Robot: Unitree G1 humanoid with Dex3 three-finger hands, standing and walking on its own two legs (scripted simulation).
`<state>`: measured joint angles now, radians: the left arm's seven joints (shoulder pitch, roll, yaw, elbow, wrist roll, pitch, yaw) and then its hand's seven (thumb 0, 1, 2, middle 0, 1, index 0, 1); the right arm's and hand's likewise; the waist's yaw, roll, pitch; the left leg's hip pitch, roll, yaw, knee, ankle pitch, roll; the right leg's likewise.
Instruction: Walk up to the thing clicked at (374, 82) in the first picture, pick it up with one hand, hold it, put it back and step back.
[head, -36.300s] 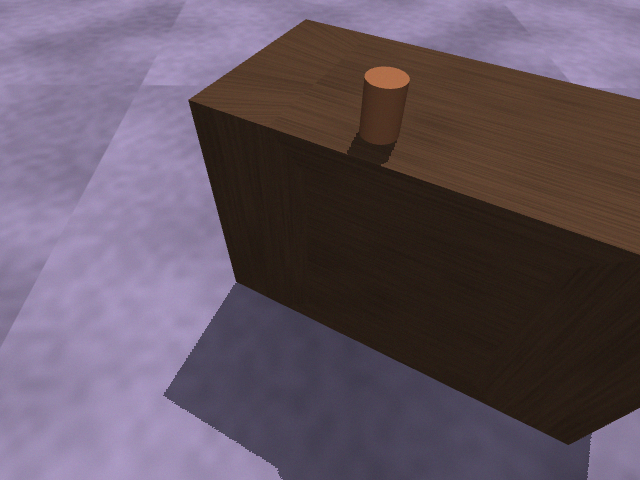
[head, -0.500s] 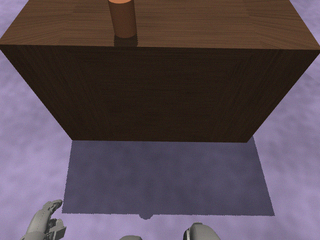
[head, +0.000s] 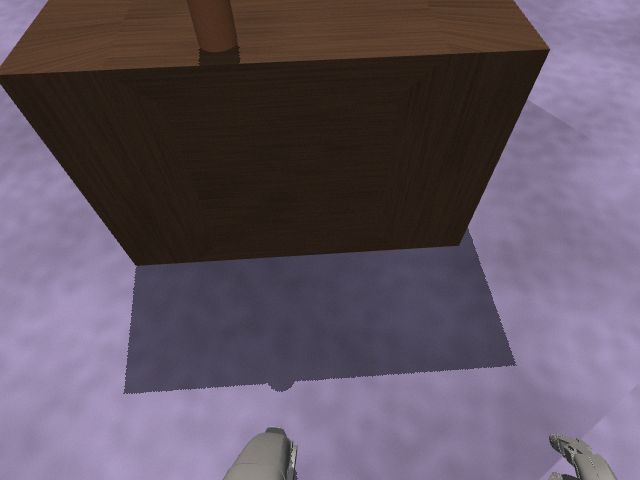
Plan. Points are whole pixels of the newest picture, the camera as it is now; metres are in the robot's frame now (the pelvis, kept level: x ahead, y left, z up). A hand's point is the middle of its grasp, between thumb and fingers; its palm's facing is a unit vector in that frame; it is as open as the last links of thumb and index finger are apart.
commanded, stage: step back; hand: left
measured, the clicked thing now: (211, 13) +0.97 +0.30 +0.06
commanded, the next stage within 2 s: stand in 1.20 s
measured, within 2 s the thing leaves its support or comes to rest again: neither
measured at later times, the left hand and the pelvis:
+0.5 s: hand out of the picture -0.05 +0.25 -0.14, palm faces +0.11 -0.94 -0.34, open 7.4 cm; pelvis -0.10 -0.02 +0.01, yaw +5 degrees
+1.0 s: hand out of the picture -0.03 +0.26 -0.14, palm faces +0.11 -0.92 -0.38, open 7.4 cm; pelvis -0.07 -0.01 +0.01, yaw +7 degrees
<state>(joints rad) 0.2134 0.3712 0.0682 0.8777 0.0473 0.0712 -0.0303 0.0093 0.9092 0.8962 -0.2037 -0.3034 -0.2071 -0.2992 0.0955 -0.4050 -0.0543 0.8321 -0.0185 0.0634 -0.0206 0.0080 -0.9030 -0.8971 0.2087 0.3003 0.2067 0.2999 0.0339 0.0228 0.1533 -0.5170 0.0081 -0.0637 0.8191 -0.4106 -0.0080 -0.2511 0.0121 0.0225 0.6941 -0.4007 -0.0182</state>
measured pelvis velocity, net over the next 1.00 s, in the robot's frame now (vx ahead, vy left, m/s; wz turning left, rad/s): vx -0.07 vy -0.01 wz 0.12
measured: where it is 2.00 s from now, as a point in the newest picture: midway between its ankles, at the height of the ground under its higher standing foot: outside the picture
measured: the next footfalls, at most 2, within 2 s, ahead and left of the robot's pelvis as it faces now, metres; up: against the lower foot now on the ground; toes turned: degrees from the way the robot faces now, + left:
left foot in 0.26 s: -0.06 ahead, +0.10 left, +0.00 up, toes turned +6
right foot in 0.48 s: -0.03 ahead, -0.15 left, +0.00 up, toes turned +6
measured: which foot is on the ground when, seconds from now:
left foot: up 0.00-0.24, down 0.26-1.00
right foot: down 0.00-0.28, up 0.30-0.46, down 0.48-1.00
